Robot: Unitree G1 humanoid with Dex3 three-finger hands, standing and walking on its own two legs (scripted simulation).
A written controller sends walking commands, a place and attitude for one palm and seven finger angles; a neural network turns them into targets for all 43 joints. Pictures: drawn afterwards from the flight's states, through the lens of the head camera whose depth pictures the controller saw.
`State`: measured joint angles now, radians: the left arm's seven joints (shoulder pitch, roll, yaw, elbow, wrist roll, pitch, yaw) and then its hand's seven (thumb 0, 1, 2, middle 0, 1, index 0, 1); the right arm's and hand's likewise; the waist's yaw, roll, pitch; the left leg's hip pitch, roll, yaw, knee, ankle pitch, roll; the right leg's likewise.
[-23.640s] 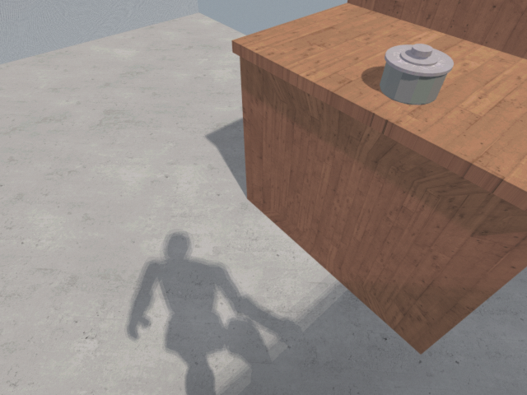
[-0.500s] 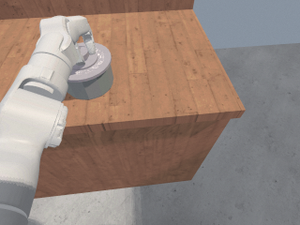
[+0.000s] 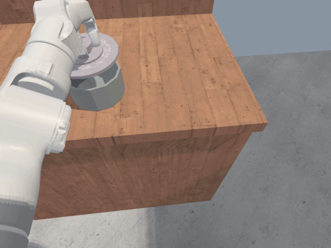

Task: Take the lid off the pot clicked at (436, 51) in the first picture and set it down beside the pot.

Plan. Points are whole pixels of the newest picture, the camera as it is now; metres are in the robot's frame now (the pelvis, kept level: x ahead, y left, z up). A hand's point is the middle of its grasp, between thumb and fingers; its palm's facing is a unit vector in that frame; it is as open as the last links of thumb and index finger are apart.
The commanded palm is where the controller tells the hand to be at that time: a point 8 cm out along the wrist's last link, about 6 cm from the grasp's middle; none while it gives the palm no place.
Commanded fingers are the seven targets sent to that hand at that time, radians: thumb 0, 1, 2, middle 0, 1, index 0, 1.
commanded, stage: lift the lid straight up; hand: left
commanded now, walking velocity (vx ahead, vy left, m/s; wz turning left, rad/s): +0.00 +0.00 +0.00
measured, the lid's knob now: (81, 45) +0.54 +0.15 +0.21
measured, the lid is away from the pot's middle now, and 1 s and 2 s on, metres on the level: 0.01 0.00 0.10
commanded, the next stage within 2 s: move the lid sideways beside the pot in 1.12 s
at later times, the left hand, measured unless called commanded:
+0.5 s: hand (65, 26) +0.51 +0.16 +0.27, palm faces -0.27 -0.13 -0.95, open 7.4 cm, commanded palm +0.51 +0.15 +0.34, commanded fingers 0.00 0.63 0.99 -0.76 -1.10 -0.86 -1.12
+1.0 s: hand (64, 2) +0.51 +0.14 +0.31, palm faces -0.20 -0.12 -0.97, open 7.4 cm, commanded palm +0.51 +0.14 +0.37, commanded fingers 0.00 0.63 0.99 -0.76 -1.10 -0.86 -1.12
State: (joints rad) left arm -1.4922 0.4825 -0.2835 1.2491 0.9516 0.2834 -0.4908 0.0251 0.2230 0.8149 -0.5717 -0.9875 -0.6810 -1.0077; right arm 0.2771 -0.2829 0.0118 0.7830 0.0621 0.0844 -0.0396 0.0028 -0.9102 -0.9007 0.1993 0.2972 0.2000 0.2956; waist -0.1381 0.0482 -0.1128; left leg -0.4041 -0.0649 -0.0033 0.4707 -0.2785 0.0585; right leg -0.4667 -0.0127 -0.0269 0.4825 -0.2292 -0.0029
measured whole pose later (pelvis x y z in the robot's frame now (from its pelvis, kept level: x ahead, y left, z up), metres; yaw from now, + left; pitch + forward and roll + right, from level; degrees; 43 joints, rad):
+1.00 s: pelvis +0.00 +0.00 +0.00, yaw +0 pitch +13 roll +0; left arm -1.70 0.50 -0.29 1.32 0.99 0.37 -0.51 0.03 0.22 0.81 -0.58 -0.99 -0.69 -1.01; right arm 0.27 -0.28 0.03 0.80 0.07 0.04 -0.03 0.00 -0.91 -0.90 0.20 0.30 0.20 0.30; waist -0.14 0.07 -0.12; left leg -0.40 -0.07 -0.01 0.43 -0.25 0.06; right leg -0.46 -0.02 -0.03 0.45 -0.21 0.00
